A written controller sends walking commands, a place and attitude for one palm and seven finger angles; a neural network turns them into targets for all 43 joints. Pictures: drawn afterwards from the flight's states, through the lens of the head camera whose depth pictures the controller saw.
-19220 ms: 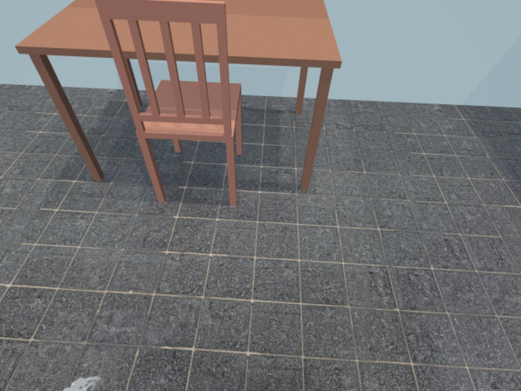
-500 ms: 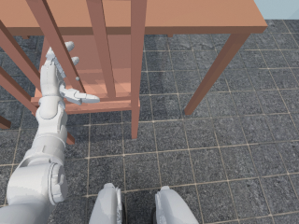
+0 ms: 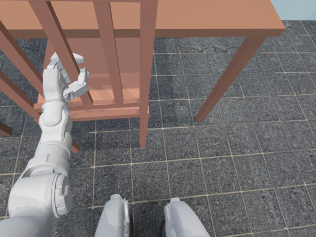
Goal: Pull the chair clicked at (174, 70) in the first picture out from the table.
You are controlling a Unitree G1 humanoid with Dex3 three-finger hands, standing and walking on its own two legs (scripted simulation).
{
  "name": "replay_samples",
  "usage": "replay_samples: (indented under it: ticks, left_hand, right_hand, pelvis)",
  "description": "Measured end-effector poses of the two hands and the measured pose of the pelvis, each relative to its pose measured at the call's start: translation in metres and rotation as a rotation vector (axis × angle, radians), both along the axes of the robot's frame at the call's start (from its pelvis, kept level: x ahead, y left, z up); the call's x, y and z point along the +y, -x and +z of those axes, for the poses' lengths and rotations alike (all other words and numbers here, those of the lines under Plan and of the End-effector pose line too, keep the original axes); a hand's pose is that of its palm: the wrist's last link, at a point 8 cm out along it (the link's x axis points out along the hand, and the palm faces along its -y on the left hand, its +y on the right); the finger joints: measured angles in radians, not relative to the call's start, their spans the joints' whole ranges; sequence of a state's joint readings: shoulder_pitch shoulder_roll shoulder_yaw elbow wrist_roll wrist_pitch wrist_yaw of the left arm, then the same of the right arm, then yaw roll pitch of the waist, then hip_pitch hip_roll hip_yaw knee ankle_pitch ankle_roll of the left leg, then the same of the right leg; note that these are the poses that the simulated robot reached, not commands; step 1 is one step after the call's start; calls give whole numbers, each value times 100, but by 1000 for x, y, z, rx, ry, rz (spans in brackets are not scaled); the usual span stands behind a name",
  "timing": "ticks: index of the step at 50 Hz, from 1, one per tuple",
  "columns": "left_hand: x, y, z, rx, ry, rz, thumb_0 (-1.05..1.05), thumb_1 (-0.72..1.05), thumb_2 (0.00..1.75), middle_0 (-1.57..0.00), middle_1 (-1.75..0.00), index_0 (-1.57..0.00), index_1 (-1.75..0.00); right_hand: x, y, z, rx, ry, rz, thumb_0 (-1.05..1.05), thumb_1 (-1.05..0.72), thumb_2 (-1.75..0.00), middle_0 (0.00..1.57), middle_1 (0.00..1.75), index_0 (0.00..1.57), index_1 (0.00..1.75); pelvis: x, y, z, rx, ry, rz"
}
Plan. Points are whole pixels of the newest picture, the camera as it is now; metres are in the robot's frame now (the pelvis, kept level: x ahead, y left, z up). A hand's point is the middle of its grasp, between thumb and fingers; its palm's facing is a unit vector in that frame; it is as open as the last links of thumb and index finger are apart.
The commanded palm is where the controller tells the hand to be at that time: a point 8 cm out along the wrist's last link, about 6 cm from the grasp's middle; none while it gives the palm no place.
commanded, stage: hook a spindle and tug to test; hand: left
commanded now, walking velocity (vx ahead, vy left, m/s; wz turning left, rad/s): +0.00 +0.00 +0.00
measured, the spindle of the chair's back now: (71, 67) +0.52 +0.18 +0.05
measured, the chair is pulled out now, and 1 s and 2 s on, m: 0.00 0.07 0.20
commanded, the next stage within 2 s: step backward, pulling the chair out in 0.60 s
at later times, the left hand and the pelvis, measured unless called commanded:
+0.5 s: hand (83, 95) +0.45 +0.16 +0.03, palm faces +0.07 -1.00 -0.02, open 5.6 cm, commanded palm +0.42 +0.20 +0.03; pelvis +0.02 +0.00 +0.01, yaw +0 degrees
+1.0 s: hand (87, 100) +0.43 +0.14 +0.05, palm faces +0.09 -0.99 -0.09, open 5.6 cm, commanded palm +0.41 +0.19 +0.04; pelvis +0.02 +0.01 +0.10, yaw +2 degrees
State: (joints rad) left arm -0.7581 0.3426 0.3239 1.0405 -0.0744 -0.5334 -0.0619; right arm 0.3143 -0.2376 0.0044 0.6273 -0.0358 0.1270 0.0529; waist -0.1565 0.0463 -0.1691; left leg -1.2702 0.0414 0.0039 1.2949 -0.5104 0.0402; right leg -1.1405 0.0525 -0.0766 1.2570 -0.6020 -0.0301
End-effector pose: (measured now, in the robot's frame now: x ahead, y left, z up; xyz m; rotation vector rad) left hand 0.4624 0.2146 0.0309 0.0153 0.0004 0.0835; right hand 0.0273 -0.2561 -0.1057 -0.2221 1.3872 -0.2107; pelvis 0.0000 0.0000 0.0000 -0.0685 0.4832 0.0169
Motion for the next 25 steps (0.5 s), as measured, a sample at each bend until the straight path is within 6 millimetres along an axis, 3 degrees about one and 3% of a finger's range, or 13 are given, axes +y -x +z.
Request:
replay_samples:
  ticks: [8,25]
  left_hand:
    - [-1,4,0,8,2,-3,1,68,76,-44,-143,-42,-145]
    - [-7,37,0,3,-5,-13,1,68,77,-44,-143,-41,-145]
  right_hand:
    - [3,-12,4,-27,-12,-10,0,-90,-90,20,30,20,29]
    - [4,-52,10,-116,-29,33,0,-90,-90,20,30,20,29]
  pelvis:
    - [1,-5,4,-4,-3,-9]
    - [1,-15,13,-29,-14,-4]
